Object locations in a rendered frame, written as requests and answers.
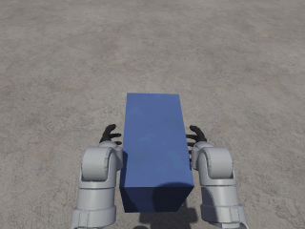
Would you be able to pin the robot right hand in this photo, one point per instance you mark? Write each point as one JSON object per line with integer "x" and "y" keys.
{"x": 198, "y": 137}

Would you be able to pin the carton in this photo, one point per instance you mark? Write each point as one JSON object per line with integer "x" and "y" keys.
{"x": 157, "y": 173}

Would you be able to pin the robot left hand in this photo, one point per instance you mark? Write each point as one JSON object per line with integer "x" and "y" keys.
{"x": 107, "y": 136}

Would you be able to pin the robot left forearm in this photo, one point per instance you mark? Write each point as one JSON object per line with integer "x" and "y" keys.
{"x": 95, "y": 207}

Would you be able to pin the robot right forearm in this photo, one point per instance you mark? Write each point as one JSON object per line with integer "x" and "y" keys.
{"x": 220, "y": 203}

